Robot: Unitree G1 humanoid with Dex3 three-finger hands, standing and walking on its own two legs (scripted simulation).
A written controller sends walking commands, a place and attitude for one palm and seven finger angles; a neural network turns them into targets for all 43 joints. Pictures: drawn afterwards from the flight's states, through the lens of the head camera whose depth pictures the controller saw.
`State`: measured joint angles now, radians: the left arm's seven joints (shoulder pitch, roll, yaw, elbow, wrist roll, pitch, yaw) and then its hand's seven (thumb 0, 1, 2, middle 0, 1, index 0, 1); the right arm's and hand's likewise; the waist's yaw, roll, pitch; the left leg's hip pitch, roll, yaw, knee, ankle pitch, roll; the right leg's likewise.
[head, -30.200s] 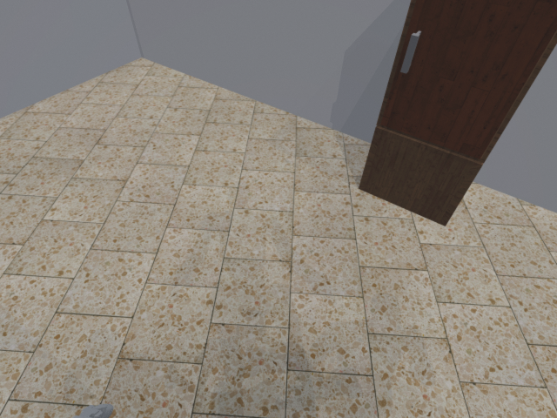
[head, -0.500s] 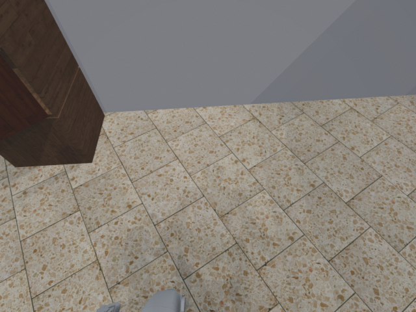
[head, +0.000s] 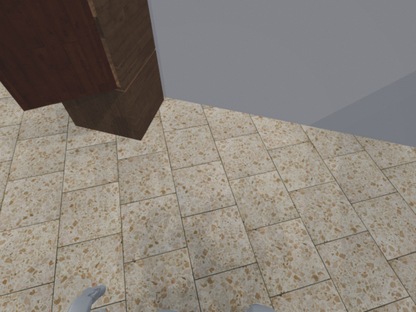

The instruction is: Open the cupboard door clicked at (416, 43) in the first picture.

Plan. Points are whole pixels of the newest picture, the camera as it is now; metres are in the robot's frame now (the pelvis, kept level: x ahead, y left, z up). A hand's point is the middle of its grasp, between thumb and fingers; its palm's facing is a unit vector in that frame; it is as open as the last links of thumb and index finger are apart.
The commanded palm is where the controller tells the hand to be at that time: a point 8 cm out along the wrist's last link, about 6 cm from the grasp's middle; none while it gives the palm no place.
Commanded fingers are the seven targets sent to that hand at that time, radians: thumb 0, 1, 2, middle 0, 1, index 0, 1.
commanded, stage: turn to face it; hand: left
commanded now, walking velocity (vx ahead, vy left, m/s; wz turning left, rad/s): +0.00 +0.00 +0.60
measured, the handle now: out of the picture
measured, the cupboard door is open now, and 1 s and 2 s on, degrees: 38 38 38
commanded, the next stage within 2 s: take the last steps up to it in 0.56 s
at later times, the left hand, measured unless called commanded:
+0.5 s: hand out of the picture -0.03 +0.19 -0.19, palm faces +0.36 -0.91 -0.22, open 7.4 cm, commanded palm none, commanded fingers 0.00 0.90 0.90 -0.20 -0.30 -0.20 -0.30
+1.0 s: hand out of the picture -0.02 +0.15 -0.15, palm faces +0.50 -0.84 -0.22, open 7.4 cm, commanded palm none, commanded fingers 0.00 0.90 0.90 -0.20 -0.30 -0.20 -0.30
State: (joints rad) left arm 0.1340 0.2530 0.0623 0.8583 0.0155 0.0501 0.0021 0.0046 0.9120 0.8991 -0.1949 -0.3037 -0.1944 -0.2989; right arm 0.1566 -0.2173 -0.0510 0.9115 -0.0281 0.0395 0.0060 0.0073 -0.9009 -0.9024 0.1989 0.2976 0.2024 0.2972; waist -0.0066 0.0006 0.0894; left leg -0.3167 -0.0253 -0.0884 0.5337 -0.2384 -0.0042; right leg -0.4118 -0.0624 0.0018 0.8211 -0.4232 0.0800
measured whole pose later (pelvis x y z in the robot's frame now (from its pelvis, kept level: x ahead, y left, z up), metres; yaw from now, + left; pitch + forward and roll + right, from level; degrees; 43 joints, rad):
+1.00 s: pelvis +0.05 -0.02 +0.01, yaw +27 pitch +0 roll +1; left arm 0.33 0.14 0.04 0.99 0.02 -0.04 0.00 0.00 0.91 0.90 -0.20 -0.30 -0.20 -0.30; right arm 0.23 -0.24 -0.07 1.01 -0.03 0.06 0.03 0.01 -0.91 -0.90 0.20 0.30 0.20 0.30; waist 0.01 0.02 0.03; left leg -0.54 0.01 0.01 1.12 -0.30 -0.03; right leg -0.12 -0.10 -0.12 0.44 -0.31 0.03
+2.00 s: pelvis +0.30 +0.23 +0.01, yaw +31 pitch +0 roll +1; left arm 0.31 0.17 0.05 1.06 0.02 -0.07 0.01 -0.02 0.95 0.90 -0.20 -0.30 -0.20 -0.30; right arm 0.23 -0.18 -0.05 1.06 -0.02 -0.01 0.02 0.01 -0.91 -0.90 0.19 0.30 0.19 0.30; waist 0.01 0.00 0.04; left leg -0.52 0.09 0.06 0.84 -0.23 -0.04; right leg -0.09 -0.05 -0.16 0.33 -0.25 -0.02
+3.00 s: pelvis +0.42 +0.38 -0.01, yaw +31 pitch +1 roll +0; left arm 0.23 0.20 0.03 0.94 0.02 0.02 0.03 0.00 0.92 0.90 -0.20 -0.30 -0.20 -0.30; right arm 0.26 -0.16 -0.05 0.97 -0.03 0.02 -0.03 0.01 -0.90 -0.90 0.20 0.30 0.20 0.30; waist 0.00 -0.02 0.03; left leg -0.28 0.01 0.09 0.62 -0.35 0.03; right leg -0.29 -0.04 -0.04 0.60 -0.24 0.00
